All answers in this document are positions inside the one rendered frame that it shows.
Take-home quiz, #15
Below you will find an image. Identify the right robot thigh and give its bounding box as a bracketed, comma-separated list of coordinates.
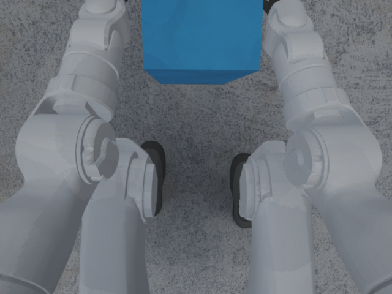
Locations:
[239, 153, 316, 294]

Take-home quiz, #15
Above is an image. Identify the left robot thigh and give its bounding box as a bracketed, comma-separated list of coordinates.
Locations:
[79, 151, 158, 294]

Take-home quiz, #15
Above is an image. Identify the left robot upper arm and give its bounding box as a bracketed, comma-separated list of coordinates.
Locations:
[0, 114, 119, 294]

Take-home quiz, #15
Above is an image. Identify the right robot upper arm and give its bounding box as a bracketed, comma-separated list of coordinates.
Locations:
[283, 124, 392, 294]

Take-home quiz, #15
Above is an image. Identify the robot right hand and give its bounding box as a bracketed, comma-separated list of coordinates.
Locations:
[263, 0, 280, 15]

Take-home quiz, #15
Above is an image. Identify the carton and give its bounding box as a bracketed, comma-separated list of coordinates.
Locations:
[141, 0, 263, 85]

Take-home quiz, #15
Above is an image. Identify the robot thigh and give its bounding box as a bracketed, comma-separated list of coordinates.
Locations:
[239, 153, 316, 294]
[79, 151, 158, 294]

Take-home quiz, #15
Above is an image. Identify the robot right forearm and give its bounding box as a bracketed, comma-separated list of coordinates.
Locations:
[263, 0, 382, 154]

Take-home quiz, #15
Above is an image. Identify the robot left forearm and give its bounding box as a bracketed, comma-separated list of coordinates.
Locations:
[15, 0, 132, 163]

